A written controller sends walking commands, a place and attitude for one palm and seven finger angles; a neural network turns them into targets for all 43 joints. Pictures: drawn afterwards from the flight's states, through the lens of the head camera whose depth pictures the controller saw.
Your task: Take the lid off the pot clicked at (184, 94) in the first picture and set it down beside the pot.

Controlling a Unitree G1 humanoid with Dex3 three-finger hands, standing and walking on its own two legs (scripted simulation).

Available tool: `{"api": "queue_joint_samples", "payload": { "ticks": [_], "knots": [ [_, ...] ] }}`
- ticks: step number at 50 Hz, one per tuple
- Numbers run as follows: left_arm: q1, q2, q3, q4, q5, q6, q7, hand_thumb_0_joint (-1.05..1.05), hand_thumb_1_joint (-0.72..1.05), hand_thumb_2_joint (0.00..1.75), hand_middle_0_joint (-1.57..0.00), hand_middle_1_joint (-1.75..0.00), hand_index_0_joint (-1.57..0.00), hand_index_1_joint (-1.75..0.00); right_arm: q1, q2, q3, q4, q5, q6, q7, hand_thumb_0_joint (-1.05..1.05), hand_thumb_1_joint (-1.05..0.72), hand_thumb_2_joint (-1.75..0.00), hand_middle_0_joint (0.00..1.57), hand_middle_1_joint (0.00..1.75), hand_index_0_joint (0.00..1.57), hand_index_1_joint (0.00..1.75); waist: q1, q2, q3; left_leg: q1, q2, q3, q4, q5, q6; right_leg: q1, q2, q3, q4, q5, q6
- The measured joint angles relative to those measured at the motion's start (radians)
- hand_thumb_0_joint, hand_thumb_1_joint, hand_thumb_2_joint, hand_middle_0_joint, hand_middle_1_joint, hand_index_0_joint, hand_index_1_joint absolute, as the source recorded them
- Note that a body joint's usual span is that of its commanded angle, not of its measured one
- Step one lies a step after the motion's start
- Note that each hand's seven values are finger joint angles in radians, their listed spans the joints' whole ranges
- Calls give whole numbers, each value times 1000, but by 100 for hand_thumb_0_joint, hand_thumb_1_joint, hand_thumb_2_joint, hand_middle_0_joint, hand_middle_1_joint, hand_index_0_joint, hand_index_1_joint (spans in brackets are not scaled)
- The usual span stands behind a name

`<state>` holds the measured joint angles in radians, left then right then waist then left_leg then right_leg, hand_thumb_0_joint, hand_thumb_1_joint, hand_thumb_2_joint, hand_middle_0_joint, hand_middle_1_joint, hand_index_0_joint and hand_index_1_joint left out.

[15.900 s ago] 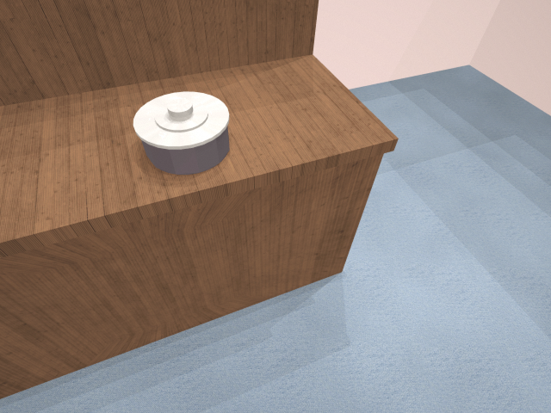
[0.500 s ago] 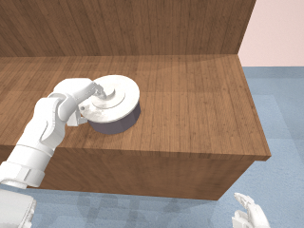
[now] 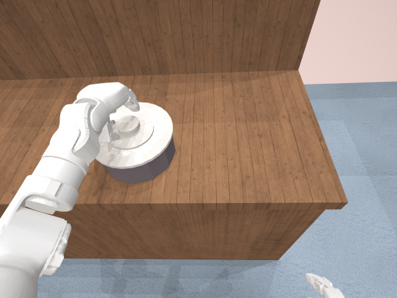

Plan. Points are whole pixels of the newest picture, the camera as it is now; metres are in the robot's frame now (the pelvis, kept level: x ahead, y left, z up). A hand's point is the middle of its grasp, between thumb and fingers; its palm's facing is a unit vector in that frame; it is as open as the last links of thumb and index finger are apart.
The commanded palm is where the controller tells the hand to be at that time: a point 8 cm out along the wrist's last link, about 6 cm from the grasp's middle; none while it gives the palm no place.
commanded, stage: move the open hand above the knob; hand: left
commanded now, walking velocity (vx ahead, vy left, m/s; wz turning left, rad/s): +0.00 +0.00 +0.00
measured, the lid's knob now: (128, 125) +0.48 +0.18 +0.05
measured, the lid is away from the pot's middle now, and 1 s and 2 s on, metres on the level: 0.00 0.00 0.00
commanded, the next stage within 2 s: lower the open fingers around the knob in 0.86 s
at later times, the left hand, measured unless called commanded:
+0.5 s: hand (108, 114) +0.45 +0.19 +0.12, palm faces -0.30 -0.06 -0.95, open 10.3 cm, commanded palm +0.44 +0.18 +0.19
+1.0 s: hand (116, 112) +0.46 +0.18 +0.12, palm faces -0.33 -0.04 -0.94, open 10.3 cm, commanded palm +0.45 +0.18 +0.18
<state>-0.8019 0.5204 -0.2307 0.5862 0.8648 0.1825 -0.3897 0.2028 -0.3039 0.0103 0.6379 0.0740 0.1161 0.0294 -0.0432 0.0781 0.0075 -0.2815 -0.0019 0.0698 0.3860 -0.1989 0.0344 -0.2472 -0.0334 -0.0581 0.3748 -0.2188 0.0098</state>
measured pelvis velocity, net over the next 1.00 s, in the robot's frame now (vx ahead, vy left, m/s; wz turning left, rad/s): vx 0.00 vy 0.01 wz -0.01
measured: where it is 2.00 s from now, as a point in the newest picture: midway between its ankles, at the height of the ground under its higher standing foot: outside the picture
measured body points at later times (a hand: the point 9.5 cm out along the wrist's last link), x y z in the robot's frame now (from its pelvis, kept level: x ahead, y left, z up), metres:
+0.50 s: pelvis +0.01 +0.00 +0.00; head +0.05 -0.02 +0.45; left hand +0.46 +0.19 +0.18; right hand +0.11 -0.26 -0.13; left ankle -0.01 +0.10 -0.74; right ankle -0.02 -0.13 -0.74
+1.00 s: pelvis +0.00 +0.01 +0.00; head +0.04 -0.02 +0.45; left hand +0.47 +0.18 +0.18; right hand +0.09 -0.26 -0.13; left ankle -0.01 +0.10 -0.74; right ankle -0.02 -0.13 -0.74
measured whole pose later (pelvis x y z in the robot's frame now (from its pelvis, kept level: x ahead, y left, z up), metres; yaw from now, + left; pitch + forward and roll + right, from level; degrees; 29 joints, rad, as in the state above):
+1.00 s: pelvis +0.00 +0.01 +0.00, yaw -1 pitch +6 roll +0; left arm -0.89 0.50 -0.23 0.71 0.88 0.15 -0.38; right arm 0.26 -0.30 0.00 0.66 0.07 0.12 0.00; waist -0.06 0.07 -0.02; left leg -0.30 0.00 0.08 0.40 -0.21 0.04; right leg -0.26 -0.03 -0.05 0.38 -0.22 0.02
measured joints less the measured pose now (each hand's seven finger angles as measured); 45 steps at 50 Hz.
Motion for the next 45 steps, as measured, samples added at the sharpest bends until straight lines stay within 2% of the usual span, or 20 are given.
{"api": "queue_joint_samples", "payload": {
  "ticks": [5, 10, 13, 18, 24, 30, 36, 41, 45],
  "knots": [
    [-55, -6, -20, 32, 5, -12, -9, 0, -26, 131, -81, -8, -81, -9, 16, 2, -8, 11, -9, -15, -18, 1, -91, -90, 20, 30, 20, 30, -7, -3, 2, -8, 1, -4, 7, -6, 2, -3, 1, -3, -3, -1, 0],
    [-101, -4, 29, 114, 5, -33, 12, 0, -26, 131, -81, -8, -81, -9, 34, 1, -5, 19, -7, -18, -18, 1, -91, -90, 20, 30, 20, 30, -22, -12, -20, -15, 3, 6, 5, -10, 0, -16, 3, 7, 0, -4, 1],
    [-74, 2, 39, 122, 10, -26, 11, 0, -26, 131, -81, -8, -81, -9, 46, -5, -8, 11, -5, -10, -9, 1, -91, -90, 20, 30, 20, 30, -27, -9, -28, -15, 4, 14, 8, -16, 0, -20, 4, 15, 5, -9, 2],
    [6, 8, 31, -9, 8, -27, -5, 0, -26, 131, -81, -8, -81, -9, 61, -9, -21, -3, -11, -3, -10, 1, -91, -90, 20, 30, 20, 30, -20, 0, -16, 2, 4, 11, 9, -21, 4, 3, 4, 13, -4, -9, 4],
    [-14, 19, 38, 21, 3, -16, 12, 0, -26, 131, -81, -8, -81, -9, 37, 0, -9, 2, -4, -2, -10, 1, -91, -90, 20, 30, 20, 30, -12, -14, -15, 0, 4, 6, 8, -15, 1, 2, 4, 8, -3, -6, 2],
    [2, 4, -7, 1, -2, 1, 2, 0, -26, 131, -81, -8, -81, -9, 13, 0, -11, -4, 1, 5, -6, 1, -91, -90, 20, 30, 20, 30, 3, -6, -21, -8, 1, -5, 21, -15, 3, 3, 1, -3, 0, -5, 4],
    [-63, -4, -42, 59, 0, -16, -10, 0, -26, 131, -81, -8, -81, -9, -11, 14, -3, 1, -1, -11, -27, 1, -91, -90, 20, 30, 20, 30, 2, -17, -14, -16, -2, -12, 20, -6, 4, -3, -1, -10, 2, 0, 3],
    [-123, -21, -18, 143, 5, -38, 12, 0, -26, 131, -81, -8, -81, -9, -5, 18, 3, 13, -3, -10, -26, 1, -91, -90, 20, 30, 20, 30, -6, -22, -27, -27, -3, -6, 20, -4, 4, -20, -3, -3, 8, 1, 4],
    [-108, -18, -1, 162, 19, -34, 17, 0, -26, 131, -81, -8, -81, -9, 19, 13, 2, 12, -5, 1, -23, 1, -91, -90, 20, 30, 20, 30, -17, -15, -32, -25, -2, 6, 16, -6, 6, -25, -2, 9, 10, 0, 5]
  ]
}}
